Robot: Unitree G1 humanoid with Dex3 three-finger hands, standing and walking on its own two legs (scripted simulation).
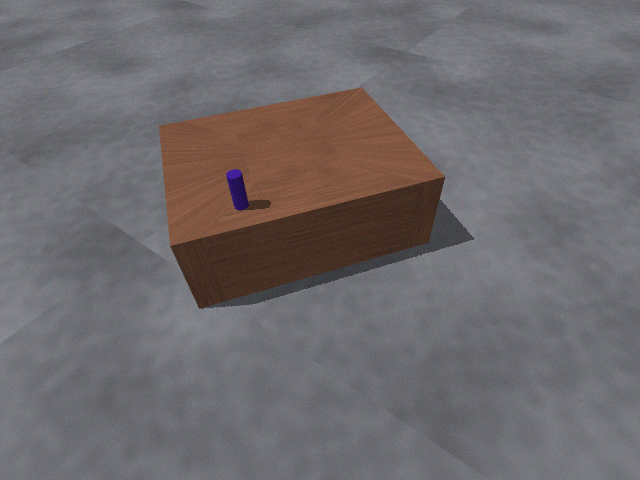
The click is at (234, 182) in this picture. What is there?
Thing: squat round
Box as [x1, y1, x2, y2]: [226, 169, 248, 209]
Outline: 233,169 228,171 226,173 234,207 236,209 244,209 247,207 248,203 241,172 237,169
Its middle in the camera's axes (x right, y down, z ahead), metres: -0.28 -0.15 +1.30
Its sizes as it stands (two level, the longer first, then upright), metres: 0.051 0.051 0.138
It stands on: a support 0.36 m high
